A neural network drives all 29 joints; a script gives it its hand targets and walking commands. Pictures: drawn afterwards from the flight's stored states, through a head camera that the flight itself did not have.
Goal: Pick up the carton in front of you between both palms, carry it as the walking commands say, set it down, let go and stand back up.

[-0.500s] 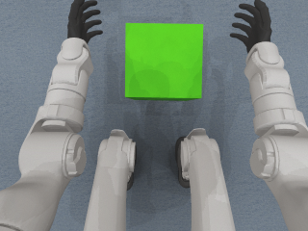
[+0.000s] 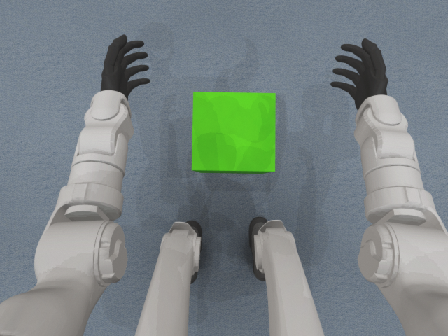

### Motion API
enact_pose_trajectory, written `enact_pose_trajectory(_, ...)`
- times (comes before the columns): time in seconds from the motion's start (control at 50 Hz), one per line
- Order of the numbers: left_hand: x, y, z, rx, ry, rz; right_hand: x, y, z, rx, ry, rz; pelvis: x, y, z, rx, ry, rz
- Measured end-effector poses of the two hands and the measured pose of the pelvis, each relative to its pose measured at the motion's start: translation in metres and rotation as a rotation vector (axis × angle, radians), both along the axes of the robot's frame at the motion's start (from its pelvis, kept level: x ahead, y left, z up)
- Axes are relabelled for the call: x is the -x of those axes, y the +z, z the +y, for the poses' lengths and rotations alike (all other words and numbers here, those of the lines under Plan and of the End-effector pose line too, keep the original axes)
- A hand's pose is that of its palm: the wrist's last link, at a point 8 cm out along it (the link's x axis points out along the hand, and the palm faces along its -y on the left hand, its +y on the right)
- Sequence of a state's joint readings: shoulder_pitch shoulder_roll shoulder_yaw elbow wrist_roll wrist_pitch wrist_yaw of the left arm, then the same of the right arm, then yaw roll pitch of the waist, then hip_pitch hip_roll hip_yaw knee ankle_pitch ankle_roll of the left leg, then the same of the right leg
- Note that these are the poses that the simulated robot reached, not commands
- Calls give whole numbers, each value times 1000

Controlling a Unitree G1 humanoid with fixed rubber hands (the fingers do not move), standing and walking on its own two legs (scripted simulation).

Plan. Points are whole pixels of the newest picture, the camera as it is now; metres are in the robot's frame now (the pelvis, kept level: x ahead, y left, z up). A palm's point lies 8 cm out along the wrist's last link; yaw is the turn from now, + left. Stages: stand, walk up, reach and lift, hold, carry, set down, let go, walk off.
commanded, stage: set down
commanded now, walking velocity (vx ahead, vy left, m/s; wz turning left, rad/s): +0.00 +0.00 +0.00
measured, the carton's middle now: (232, 138) +0.47 -0.02 -0.48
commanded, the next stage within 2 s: let go in 0.02 s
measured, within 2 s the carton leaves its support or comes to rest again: neither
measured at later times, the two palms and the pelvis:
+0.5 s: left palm (45, 150) +0.38 +0.21 +0.02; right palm (436, 153) +0.38 -0.24 +0.02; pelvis +0.07 +0.00 +0.12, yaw -1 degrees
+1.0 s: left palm out of the picture +0.26 +0.24 +0.11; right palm out of the picture +0.25 -0.23 +0.10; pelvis +0.09 +0.01 +0.17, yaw -1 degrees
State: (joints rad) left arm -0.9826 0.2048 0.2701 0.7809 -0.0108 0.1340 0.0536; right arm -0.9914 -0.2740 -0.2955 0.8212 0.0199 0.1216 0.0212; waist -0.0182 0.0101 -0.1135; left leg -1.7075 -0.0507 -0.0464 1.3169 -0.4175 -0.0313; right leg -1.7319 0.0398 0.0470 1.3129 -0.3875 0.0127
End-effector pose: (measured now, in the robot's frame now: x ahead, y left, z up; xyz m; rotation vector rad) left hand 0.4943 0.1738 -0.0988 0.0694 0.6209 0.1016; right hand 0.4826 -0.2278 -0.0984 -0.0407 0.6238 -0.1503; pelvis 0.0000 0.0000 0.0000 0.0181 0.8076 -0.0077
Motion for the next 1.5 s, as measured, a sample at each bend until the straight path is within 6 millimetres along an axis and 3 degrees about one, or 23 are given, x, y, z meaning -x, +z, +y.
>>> enact_pose_trajectory(0.18,17,37,4,-52,-36,46,16,37,0,50,43,50,-14,44,0,3,-1,-36)
enact_pose_trajectory(0.42,91,94,29,-91,-61,135,89,95,-11,93,82,144,-54,105,-1,10,-1,-206)
enact_pose_trajectory(0.62,147,144,44,-80,-61,143,145,145,-7,86,80,151,-81,139,2,18,-3,-376)
enact_pose_trajectory(0.86,223,195,64,-86,-61,158,223,195,-1,88,84,167,-96,170,8,28,-6,-680)
enact_pose_trajectory(0.98,237,204,67,-82,-72,164,235,202,1,84,94,170,-95,172,10,30,-9,-801)
enact_pose_trajectory(1.3,241,204,60,-79,-70,183,237,203,0,89,98,198,-88,170,6,31,-9,-915)
enact_pose_trajectory(1.5,262,184,106,-243,-4,285,250,188,-47,246,38,271,-94,166,4,30,-5,-823)
